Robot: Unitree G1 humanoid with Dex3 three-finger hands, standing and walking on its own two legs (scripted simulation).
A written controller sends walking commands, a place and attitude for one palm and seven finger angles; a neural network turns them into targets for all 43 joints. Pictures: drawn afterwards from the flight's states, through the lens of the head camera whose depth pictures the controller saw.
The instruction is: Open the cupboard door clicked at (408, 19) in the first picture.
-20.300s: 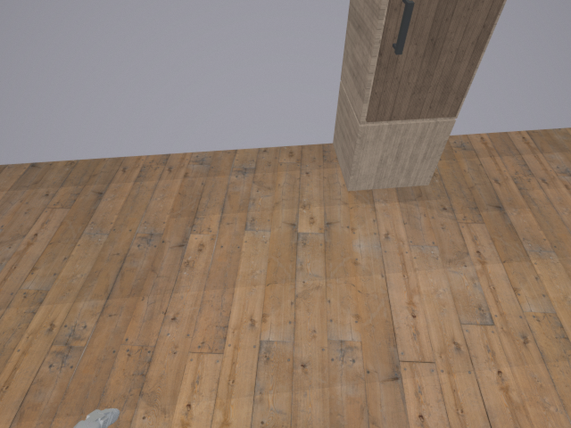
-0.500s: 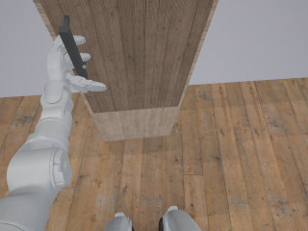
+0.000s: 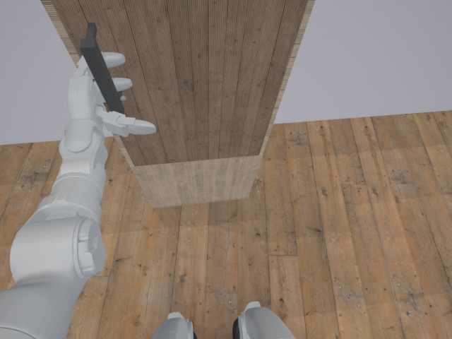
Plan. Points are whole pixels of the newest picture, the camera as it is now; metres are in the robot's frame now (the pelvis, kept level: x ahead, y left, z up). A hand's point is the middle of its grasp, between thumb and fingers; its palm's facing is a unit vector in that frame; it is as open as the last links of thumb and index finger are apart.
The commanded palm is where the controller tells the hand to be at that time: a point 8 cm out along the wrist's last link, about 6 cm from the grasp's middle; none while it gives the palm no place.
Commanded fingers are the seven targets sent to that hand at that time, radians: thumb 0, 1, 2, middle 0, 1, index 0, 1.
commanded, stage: close the thumb around the handle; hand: left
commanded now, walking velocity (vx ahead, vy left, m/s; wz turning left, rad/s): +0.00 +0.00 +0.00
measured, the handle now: (106, 74) +0.56 +0.17 +0.09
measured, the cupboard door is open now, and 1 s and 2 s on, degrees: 0 1 43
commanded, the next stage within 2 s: pull the door open along its arc in 0.74 s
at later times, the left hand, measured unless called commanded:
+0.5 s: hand (120, 99) +0.51 +0.14 +0.09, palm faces +0.05 -1.00 +0.00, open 8.4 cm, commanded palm +0.47 +0.18 +0.09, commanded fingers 0.00 0.84 0.88 -0.40 -1.34 -0.40 -1.34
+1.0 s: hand (119, 104) +0.50 +0.14 +0.09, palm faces +0.04 -1.00 +0.00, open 5.8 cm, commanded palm +0.45 +0.19 +0.09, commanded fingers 0.00 0.90 0.90 -0.40 -1.35 -0.40 -1.35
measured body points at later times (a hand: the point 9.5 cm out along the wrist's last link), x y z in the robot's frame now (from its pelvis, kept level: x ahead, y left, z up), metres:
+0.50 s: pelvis +0.00 +0.00 +0.00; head +0.12 +0.00 +0.44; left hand +0.50 +0.19 +0.09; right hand +0.00 -0.26 -0.12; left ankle -0.01 +0.10 -0.68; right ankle +0.01 -0.10 -0.68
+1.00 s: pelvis +0.00 +0.00 +0.00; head +0.11 +0.00 +0.44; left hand +0.49 +0.19 +0.09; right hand +0.01 -0.26 -0.12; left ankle -0.01 +0.10 -0.68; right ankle +0.01 -0.10 -0.68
